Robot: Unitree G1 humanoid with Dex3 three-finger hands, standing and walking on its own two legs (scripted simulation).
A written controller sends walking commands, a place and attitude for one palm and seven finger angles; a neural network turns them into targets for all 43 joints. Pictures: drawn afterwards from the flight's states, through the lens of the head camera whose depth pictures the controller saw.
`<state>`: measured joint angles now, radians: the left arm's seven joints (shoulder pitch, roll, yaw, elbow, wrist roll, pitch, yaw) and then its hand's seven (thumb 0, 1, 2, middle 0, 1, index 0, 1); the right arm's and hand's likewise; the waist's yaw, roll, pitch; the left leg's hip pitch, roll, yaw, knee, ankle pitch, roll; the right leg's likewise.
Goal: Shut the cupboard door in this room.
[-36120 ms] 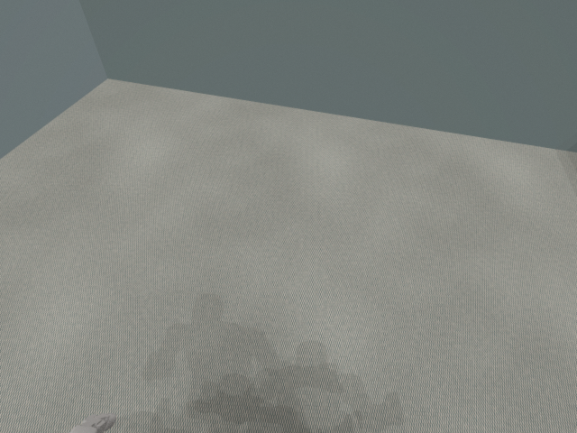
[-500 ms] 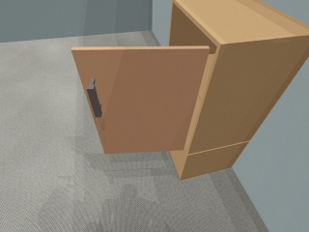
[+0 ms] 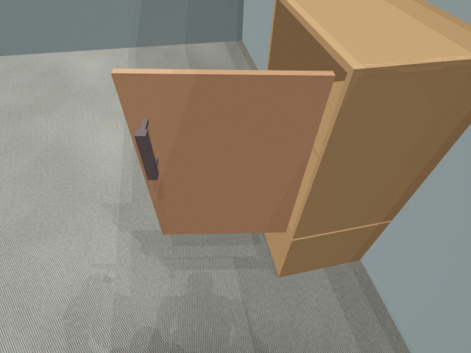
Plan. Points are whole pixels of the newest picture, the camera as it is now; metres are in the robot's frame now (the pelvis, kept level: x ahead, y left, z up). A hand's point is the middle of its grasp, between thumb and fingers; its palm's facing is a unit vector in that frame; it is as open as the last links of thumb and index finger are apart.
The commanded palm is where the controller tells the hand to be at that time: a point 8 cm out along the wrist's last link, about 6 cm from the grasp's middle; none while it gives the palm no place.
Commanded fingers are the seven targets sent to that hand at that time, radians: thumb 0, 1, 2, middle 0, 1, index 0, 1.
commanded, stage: shuffle to correct the standing spot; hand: left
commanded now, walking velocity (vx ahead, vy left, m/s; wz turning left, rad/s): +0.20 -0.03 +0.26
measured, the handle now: (149, 149) +0.51 +0.23 +0.03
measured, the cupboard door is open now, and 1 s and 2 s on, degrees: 80 80 80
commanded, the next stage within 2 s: come to a stop and stand still in 0.16 s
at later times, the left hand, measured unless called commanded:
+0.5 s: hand out of the picture +0.12 +0.20 -0.17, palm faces +0.12 -0.98 -0.18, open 7.3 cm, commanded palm none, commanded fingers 0.00 0.90 0.90 -0.20 -0.30 -0.20 -0.30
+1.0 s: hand out of the picture +0.11 +0.19 -0.17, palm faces +0.14 -0.97 -0.20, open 7.3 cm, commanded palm none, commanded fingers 0.00 0.90 0.90 -0.20 -0.30 -0.20 -0.30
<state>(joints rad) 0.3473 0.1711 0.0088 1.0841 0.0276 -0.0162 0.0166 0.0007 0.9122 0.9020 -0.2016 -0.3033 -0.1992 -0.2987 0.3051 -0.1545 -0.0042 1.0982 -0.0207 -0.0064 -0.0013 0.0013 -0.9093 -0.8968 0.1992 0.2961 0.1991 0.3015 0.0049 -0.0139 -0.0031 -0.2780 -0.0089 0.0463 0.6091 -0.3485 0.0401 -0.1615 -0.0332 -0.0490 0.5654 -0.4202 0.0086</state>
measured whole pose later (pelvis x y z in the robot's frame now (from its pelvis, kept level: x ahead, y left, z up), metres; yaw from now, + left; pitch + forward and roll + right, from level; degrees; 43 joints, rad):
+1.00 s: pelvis +0.07 +0.00 +0.00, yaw +5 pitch +0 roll +0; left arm 0.22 0.19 0.04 0.95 0.02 0.03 0.03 0.00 0.91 0.90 -0.21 -0.30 -0.20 -0.30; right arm 0.21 -0.17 -0.04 0.99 -0.02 0.02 0.00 0.00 -0.91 -0.90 0.20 0.30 0.20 0.30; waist 0.02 -0.04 0.04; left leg -0.23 0.01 0.04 0.57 -0.35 -0.01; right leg -0.38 -0.05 -0.04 0.58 -0.20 0.00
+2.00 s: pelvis +0.06 -0.01 +0.01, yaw +2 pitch -1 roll +0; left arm 0.46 0.17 0.02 0.57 -0.09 0.03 0.06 0.01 0.91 0.90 -0.21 -0.31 -0.21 -0.30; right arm 0.33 -0.17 0.03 1.00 0.01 -0.13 -0.08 0.01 -0.93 -0.90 0.20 0.30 0.20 0.30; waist 0.01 0.00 0.04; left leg -0.23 0.01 0.05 0.54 -0.30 0.01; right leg -0.21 0.03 -0.01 0.54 -0.32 -0.03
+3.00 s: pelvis +0.01 +0.01 -0.07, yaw +5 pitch +13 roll -3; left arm 0.46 0.24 0.05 -0.14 -0.25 -0.34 -0.22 0.01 0.91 0.90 -1.01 -1.19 -1.01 -1.19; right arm 0.27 -0.27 -0.01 0.52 0.03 -0.20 -0.06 0.01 -0.90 -0.90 0.20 0.30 0.20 0.30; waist 0.00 0.03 -0.12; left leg -0.88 0.00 -0.01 1.16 -0.50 0.04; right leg -0.82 0.01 -0.07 1.11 -0.51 -0.01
